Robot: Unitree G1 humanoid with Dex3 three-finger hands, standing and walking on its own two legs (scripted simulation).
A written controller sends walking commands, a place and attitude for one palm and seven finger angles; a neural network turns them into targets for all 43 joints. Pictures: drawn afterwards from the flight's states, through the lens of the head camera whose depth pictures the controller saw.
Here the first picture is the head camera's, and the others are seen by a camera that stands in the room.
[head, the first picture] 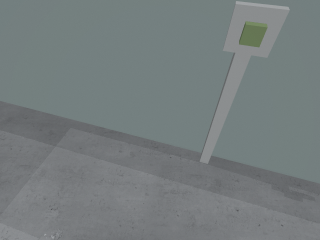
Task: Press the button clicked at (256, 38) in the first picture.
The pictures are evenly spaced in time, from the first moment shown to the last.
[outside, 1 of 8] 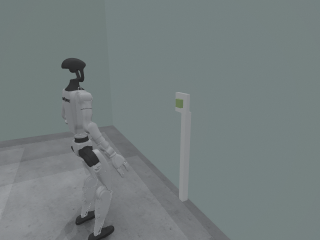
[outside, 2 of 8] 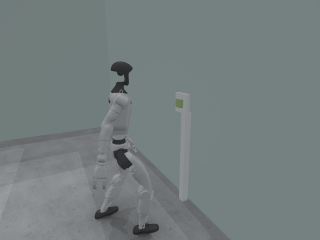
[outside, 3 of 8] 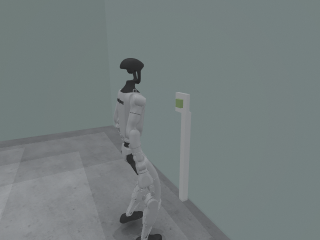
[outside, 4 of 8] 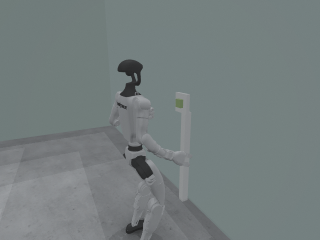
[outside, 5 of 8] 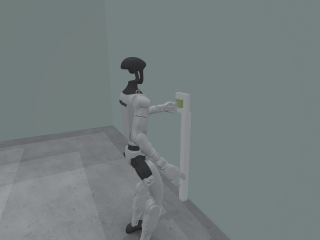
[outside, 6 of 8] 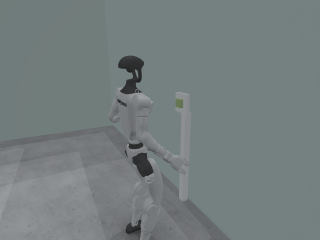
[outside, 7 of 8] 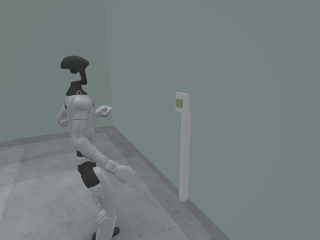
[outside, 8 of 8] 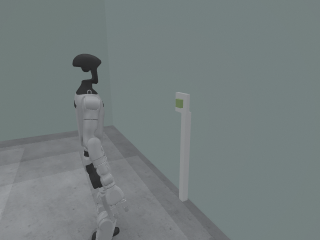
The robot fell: no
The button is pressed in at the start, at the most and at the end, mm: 0 13 0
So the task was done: yes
